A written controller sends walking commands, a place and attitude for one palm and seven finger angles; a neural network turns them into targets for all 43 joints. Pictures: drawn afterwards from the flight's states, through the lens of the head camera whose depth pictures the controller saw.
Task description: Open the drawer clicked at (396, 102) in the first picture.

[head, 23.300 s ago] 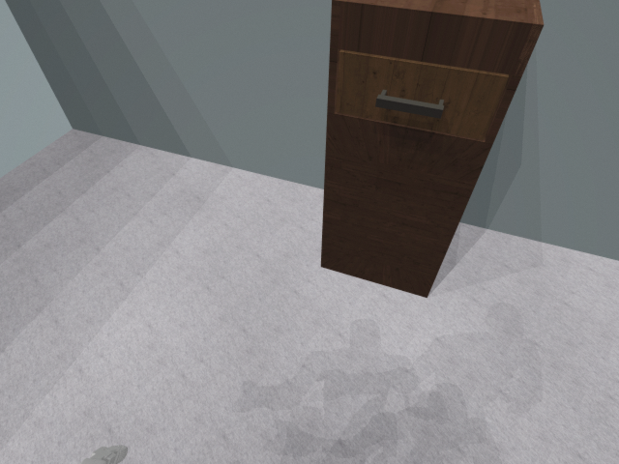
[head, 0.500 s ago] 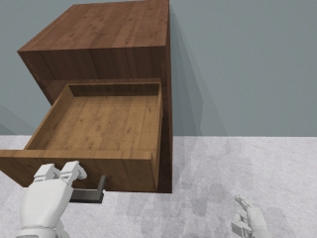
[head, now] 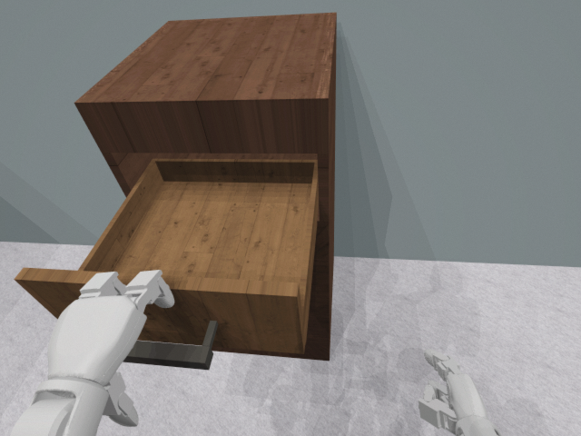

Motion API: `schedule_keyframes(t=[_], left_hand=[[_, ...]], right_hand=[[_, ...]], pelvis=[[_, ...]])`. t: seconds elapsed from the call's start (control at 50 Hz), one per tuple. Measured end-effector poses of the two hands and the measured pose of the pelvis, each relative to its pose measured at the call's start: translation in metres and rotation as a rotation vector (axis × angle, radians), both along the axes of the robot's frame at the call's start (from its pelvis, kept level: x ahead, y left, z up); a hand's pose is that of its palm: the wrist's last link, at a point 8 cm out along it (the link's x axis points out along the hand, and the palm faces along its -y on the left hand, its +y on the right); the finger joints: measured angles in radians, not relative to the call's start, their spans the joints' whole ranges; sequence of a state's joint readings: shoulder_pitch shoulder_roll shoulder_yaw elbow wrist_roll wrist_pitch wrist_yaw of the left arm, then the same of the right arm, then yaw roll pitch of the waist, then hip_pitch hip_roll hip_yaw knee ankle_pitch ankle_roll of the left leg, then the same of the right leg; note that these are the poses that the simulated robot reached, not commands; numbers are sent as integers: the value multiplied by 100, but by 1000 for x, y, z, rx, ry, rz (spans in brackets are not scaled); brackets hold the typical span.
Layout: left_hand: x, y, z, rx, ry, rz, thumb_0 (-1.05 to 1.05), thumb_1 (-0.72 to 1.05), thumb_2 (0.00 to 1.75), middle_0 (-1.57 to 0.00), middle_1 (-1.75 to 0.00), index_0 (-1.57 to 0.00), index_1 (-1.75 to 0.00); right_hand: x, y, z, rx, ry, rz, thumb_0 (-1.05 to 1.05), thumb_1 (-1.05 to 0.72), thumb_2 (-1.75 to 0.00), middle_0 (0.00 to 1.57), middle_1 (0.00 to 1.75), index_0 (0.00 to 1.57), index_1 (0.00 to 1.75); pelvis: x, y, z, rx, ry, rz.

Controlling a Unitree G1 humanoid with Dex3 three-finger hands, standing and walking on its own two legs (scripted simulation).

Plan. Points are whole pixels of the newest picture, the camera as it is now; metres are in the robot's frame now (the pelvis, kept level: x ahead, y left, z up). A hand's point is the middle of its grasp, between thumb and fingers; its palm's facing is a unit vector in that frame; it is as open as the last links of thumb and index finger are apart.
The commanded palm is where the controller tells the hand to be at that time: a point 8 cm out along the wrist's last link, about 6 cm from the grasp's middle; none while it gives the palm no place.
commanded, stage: lift the hand off the handle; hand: left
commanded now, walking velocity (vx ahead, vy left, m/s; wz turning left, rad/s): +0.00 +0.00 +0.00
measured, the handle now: (159, 338) +0.22 +0.24 +0.03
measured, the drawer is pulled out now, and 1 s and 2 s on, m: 0.29 0.29 0.29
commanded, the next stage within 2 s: draw the hand back to the body in 0.50 s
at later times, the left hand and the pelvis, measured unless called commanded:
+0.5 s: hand (117, 298) +0.19 +0.22 +0.17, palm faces +0.11 -0.10 -0.99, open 13.8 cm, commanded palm +0.15 +0.22 +0.23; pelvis +0.00 -0.01 +0.01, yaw +0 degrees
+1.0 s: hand (101, 308) +0.18 +0.24 +0.16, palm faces +0.10 -0.08 -0.99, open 13.8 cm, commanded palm +0.15 +0.24 +0.23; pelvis +0.00 -0.01 +0.01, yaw +1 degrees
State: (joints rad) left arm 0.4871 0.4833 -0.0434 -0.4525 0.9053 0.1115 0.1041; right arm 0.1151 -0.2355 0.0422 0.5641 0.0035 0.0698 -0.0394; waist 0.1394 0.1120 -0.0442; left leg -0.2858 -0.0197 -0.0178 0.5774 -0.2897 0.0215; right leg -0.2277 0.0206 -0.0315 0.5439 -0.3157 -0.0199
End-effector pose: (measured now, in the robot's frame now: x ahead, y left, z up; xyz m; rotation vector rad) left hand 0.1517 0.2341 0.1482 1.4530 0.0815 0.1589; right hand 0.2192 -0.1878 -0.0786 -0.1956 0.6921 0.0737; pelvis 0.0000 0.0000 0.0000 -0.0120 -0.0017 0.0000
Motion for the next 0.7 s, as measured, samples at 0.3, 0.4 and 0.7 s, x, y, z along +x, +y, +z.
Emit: schedule_keyframes(t=[0.3,0.4,0.7], left_hand=[[18,-14,72,32,-181,-36,0,-49,30,-35,-121,-34,-121],[23,-8,75,17,-100,0,0,-49,30,-33,-120,-33,-120],[7,-2,66,36,-44,-45,0,-49,30,-32,-120,-32,-120]], right_hand=[[11,3,13,68,-29,14,1,-91,-90,21,30,20,30],[12,-4,19,83,-40,7,1,-91,-90,21,30,20,30],[2,-26,16,2,-34,12,1,-91,-90,20,30,20,30]], pelvis=[[-2,-3,7,11,-31,-2],[-3,-8,8,15,-41,-11],[-5,-19,7,6,-49,9]])
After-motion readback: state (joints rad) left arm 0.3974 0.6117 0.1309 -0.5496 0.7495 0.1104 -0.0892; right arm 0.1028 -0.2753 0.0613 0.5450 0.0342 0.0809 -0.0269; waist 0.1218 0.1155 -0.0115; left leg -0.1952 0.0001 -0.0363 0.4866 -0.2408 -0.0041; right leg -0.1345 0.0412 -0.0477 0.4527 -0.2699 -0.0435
